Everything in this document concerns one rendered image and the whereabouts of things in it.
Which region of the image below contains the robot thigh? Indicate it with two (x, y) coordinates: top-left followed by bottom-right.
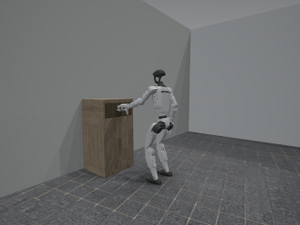
(156, 122), (173, 152)
(144, 122), (163, 156)

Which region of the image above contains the robot left hand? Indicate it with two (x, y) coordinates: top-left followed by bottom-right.
(117, 104), (128, 115)

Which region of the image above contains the robot left thigh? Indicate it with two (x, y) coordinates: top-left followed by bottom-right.
(144, 122), (163, 156)

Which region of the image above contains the robot left upper arm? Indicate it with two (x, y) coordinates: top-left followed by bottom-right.
(138, 85), (158, 105)

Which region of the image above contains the robot right upper arm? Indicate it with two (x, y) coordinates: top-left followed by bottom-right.
(168, 87), (178, 109)

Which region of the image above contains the robot left forearm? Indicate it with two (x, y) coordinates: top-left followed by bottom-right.
(126, 98), (141, 109)

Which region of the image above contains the robot right forearm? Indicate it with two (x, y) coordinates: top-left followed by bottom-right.
(169, 107), (177, 122)

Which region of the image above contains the drawer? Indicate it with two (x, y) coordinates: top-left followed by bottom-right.
(104, 101), (132, 119)

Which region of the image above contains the cabinet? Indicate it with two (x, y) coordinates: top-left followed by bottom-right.
(82, 98), (134, 178)

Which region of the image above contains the robot right thigh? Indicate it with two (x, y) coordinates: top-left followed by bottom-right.
(156, 122), (173, 152)

